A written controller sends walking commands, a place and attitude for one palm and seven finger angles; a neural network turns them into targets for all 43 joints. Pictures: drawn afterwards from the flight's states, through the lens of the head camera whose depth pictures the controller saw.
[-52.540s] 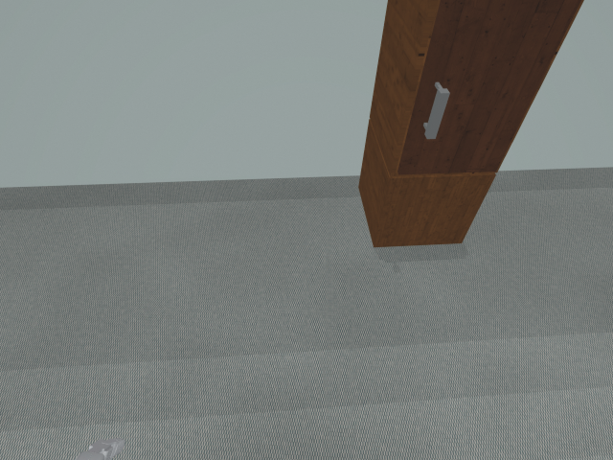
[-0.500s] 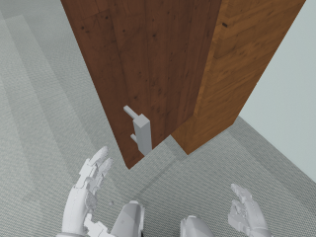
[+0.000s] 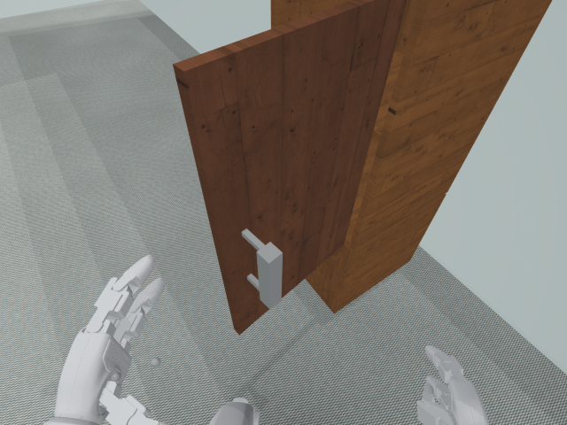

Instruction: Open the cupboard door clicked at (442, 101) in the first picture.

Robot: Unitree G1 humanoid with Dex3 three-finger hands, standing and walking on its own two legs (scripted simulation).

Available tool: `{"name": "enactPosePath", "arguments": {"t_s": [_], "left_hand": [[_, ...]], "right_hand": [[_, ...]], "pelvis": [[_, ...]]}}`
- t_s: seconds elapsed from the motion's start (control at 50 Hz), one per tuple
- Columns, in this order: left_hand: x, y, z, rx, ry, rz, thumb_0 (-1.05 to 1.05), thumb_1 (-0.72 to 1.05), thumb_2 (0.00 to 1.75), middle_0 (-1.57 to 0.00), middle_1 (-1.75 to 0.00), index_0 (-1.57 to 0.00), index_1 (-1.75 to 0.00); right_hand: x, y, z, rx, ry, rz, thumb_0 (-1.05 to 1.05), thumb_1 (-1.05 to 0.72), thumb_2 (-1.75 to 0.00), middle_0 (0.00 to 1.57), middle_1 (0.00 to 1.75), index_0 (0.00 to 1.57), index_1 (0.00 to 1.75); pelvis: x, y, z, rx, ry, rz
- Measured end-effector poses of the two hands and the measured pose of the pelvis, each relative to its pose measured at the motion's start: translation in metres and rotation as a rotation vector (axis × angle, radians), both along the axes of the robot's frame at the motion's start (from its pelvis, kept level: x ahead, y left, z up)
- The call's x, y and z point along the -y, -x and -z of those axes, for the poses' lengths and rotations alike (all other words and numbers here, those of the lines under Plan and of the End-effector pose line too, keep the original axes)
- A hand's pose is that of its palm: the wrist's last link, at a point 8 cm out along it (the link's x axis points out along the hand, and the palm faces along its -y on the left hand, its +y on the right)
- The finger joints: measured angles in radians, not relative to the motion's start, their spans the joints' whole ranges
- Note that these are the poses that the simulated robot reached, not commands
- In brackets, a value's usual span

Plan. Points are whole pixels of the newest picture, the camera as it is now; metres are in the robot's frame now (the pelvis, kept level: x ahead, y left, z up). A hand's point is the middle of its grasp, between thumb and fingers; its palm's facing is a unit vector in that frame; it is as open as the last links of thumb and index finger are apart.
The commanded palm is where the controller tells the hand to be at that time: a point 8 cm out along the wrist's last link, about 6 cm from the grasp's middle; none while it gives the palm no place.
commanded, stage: draw the hand back to the body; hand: left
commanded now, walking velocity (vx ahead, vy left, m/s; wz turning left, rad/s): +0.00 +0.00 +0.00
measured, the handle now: (260, 269) +0.36 +0.07 +0.00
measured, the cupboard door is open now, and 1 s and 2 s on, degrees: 99 99 99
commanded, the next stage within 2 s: step back with the hand held close in 1.12 s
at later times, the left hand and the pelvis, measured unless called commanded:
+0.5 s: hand (48, 288) +0.21 +0.24 +0.18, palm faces +0.32 -0.87 -0.38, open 12.0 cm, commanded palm +0.17 +0.29 +0.21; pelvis +0.03 +0.02 +0.06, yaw -1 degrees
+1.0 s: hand (6, 245) +0.23 +0.26 +0.23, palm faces +0.42 -0.82 -0.38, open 7.5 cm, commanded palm +0.18 +0.30 +0.26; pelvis +0.03 +0.00 +0.08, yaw -1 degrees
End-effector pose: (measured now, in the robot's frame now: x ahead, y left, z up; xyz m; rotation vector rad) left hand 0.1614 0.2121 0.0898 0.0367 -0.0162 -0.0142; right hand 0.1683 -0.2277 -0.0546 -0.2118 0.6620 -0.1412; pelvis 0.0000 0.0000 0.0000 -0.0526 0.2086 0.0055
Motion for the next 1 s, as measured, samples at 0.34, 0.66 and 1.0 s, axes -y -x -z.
{"name": "enactPosePath", "arguments": {"t_s": [0.34,0.66,1.0], "left_hand": [[-0.052,-0.001,-0.068,-0.138,-0.315,-0.262,-0.01,-0.09,0.47,-0.17,-0.3,-0.17,-0.3],[-0.09,-0.021,-0.15,0.094,-0.408,-0.405,0.0,0.46,0.71,-0.19,-0.3,-0.19,-0.3],[-0.086,-0.023,-0.158,0.094,-0.384,-0.442,0.01,0.87,0.88,-0.2,-0.3,-0.21,-0.3]], "right_hand": [[-0.03,-0.019,-0.044,0.023,-0.02,0.006,0.01,-0.91,-0.9,0.2,0.3,0.2,0.3],[-0.031,-0.034,-0.063,0.04,-0.026,-0.038,0.01,-0.9,-0.9,0.2,0.3,0.2,0.3],[-0.008,-0.033,-0.066,0.0,-0.014,-0.038,0.01,-0.91,-0.9,0.2,0.3,0.2,0.3]], "pelvis": [[-0.017,-0.023,-0.048,0.119,-0.017,0.014],[-0.019,-0.036,-0.073,0.216,-0.032,0.022],[-0.005,-0.034,-0.084,0.256,-0.043,0.027]]}}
